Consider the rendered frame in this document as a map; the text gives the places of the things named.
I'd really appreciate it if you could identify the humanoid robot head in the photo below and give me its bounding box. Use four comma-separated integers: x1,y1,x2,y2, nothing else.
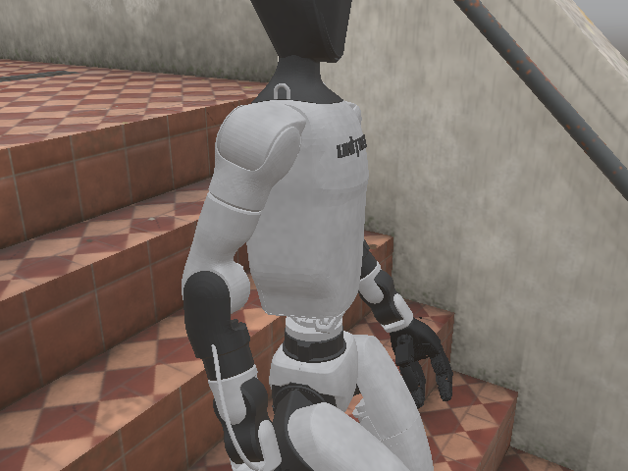
250,0,352,104

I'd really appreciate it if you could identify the left robot upper arm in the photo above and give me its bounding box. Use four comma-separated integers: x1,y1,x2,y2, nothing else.
345,101,362,125

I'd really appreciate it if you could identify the left robot hand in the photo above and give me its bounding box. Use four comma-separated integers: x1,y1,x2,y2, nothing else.
390,317,453,408

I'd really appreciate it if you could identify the right robot upper arm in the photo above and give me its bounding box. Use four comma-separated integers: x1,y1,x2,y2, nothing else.
182,101,306,314

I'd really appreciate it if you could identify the robot left forearm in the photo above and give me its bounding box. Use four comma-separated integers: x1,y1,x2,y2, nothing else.
358,239,413,333

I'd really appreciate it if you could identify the right robot thigh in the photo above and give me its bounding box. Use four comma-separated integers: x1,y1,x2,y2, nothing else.
272,389,410,471

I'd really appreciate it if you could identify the robot right forearm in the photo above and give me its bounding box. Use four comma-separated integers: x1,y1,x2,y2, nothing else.
183,271,282,471

